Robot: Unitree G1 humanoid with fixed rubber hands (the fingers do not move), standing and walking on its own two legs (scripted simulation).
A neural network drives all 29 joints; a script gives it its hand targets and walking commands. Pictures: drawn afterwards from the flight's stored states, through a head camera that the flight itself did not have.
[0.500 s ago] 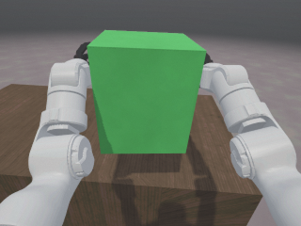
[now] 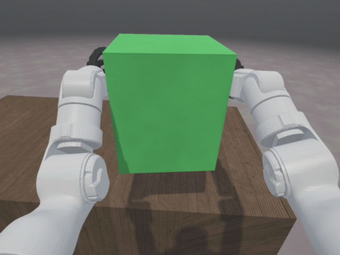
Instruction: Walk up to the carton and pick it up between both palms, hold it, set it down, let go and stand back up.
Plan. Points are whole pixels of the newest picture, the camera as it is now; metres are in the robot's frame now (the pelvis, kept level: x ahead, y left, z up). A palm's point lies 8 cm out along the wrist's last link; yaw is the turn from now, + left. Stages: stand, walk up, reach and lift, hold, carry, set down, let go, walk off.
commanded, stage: hold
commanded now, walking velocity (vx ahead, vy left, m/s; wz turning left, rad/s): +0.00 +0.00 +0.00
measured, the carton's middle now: (166, 100) +0.37 +0.00 +0.29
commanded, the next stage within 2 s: set down in 1.36 s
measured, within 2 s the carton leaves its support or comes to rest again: neither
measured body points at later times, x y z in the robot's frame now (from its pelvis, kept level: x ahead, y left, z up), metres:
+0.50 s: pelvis +0.00 -0.01 +0.00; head -0.11 +0.01 +0.44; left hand +0.38 +0.16 +0.33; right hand +0.37 -0.15 +0.32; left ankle +0.02 +0.12 -0.75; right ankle +0.02 -0.13 -0.75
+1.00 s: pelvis +0.00 +0.00 +0.00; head -0.10 +0.03 +0.44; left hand +0.39 +0.16 +0.33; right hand +0.38 -0.15 +0.33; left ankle +0.02 +0.12 -0.75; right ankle +0.02 -0.13 -0.75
